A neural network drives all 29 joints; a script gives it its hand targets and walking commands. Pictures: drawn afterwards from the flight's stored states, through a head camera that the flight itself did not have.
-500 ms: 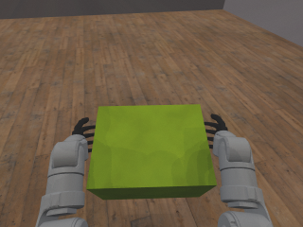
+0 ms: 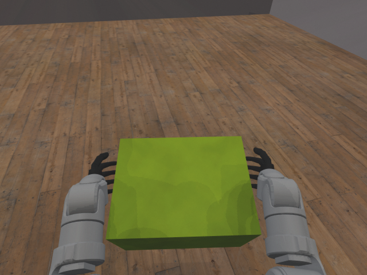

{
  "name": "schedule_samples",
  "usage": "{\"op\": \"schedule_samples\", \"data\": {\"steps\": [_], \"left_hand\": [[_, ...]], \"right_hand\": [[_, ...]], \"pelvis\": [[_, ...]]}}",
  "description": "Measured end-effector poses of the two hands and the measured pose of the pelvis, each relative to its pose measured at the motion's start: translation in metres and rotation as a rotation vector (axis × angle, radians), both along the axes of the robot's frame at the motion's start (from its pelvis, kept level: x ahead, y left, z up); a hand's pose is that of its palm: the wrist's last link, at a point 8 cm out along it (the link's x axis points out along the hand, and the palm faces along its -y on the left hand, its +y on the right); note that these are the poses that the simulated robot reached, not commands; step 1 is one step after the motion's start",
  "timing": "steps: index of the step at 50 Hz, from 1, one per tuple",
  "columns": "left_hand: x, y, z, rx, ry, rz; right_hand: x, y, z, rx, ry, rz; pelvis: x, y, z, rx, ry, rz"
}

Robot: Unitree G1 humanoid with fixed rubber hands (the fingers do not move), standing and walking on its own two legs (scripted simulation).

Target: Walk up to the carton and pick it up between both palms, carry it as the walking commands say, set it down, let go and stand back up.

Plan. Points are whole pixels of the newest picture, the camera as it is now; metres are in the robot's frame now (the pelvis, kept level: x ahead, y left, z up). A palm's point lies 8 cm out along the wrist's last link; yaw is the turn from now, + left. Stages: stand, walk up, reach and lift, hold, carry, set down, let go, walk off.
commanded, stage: carry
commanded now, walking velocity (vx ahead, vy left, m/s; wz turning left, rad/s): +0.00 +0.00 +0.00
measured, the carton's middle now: (182, 194) +0.34 +0.00 -0.01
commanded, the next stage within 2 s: none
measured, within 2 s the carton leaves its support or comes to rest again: neither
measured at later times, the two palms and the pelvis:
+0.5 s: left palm (92, 186) +0.31 +0.19 +0.07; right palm (264, 179) +0.31 -0.18 +0.08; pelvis +0.00 +0.01 +0.00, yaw +0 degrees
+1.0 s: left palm (92, 192) +0.30 +0.19 +0.06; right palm (265, 187) +0.30 -0.18 +0.07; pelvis -0.01 +0.01 +0.00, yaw +0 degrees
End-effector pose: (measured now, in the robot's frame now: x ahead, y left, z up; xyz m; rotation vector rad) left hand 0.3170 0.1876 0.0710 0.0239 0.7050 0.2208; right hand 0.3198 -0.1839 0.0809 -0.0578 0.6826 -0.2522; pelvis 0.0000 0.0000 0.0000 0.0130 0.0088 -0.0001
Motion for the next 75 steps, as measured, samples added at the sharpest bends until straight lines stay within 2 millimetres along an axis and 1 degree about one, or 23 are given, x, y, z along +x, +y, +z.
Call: {"op": "schedule_samples", "data": {"steps": [3,10,13,18,24,27,30,33,36,38,45,50,52,56,60,61,65,71,75], "left_hand": [[-0.005,-0.004,0.0,-0.02,-0.02,0.006],[-0.008,-0.007,-0.004,0.001,0.0,-0.019],[-0.011,-0.007,0.0,0.008,-0.004,-0.027],[-0.009,-0.002,-0.001,0.018,0.01,-0.023],[-0.007,0.005,0.003,0.018,-0.012,-0.015],[-0.008,0.008,-0.002,0.015,-0.002,-0.006],[-0.013,0.009,0.003,0.019,-0.033,0.005],[-0.016,0.01,0.004,0.009,-0.033,0.022],[-0.017,0.008,-0.002,0.004,-0.004,0.016],[-0.019,0.007,-0.004,0.007,0.003,0.004],[-0.015,0.004,-0.004,0.01,-0.013,-0.02],[-0.015,0.005,-0.007,0.025,0.01,-0.025],[-0.013,0.007,-0.006,0.029,0.004,-0.027],[-0.01,0.01,-0.01,0.022,0.013,-0.015],[-0.009,0.012,-0.005,0.013,-0.021,0.003],[-0.008,0.012,-0.006,0.011,-0.02,0.004],[-0.009,0.011,-0.01,0.003,0.001,0.006],[0.003,0.007,-0.009,0.021,0.01,-0.011],[-0.002,0.003,-0.01,0.0,-0.029,0.003]], "right_hand": [[-0.007,-0.003,0.001,0.019,-0.022,-0.023],[-0.013,-0.007,-0.001,-0.008,-0.002,-0.011],[-0.017,-0.006,0.003,-0.006,-0.007,-0.025],[-0.015,-0.002,-0.003,0.007,0.007,-0.013],[-0.007,0.005,0.004,-0.009,-0.016,0.003],[-0.003,0.008,0.0,-0.009,-0.008,0.019],[-0.005,0.01,0.004,0.002,-0.04,0.017],[-0.007,0.01,0.001,0.017,-0.039,0.019],[-0.012,0.009,-0.005,0.007,-0.011,0.021],[-0.016,0.007,-0.005,-0.002,-0.004,0.005],[-0.018,0.004,-0.001,-0.002,-0.021,-0.015],[-0.017,0.006,-0.008,-0.006,0.003,-0.003],[-0.015,0.008,-0.006,-0.007,-0.004,0.002],[-0.008,0.01,-0.009,-0.004,0.004,0.007],[-0.005,0.012,-0.004,-0.004,-0.029,0.013],[-0.004,0.013,-0.005,-0.001,-0.029,0.017],[-0.003,0.011,-0.009,-0.009,-0.006,0.022],[0.004,0.007,-0.01,-0.003,0.001,0.017],[-0.003,0.003,-0.013,0.015,-0.037,0.0]], "pelvis": [[0.0,-0.003,-0.001,-0.003,-0.008,0.004],[-0.006,-0.003,0.0,-0.007,-0.008,-0.004],[-0.007,-0.001,0.001,-0.006,-0.004,-0.006],[-0.008,0.003,0.002,-0.008,-0.003,-0.004],[-0.006,0.005,0.002,-0.005,0.005,-0.001],[-0.003,0.005,0.002,-0.003,0.001,0.004],[-0.002,0.005,0.0,-0.002,-0.01,0.004],[-0.001,0.003,0.0,-0.006,-0.009,0.003],[-0.001,0.003,0.001,-0.006,-0.013,0.006],[-0.003,0.003,0.001,-0.009,-0.016,0.003],[-0.008,0.007,0.002,-0.006,-0.007,-0.001],[-0.005,0.008,0.002,-0.007,-0.003,0.001],[-0.005,0.008,0.002,-0.008,-0.001,-0.003],[-0.001,0.009,0.003,-0.009,0.009,0.001],[0.002,0.008,0.001,-0.008,0.007,0.003],[0.003,0.008,0.001,-0.007,0.007,0.001],[0.008,0.006,0.001,-0.006,0.0,0.001],[0.009,0.003,0.003,-0.007,0.009,0.003],[0.013,0.002,0.002,-0.007,0.01,0.001]]}}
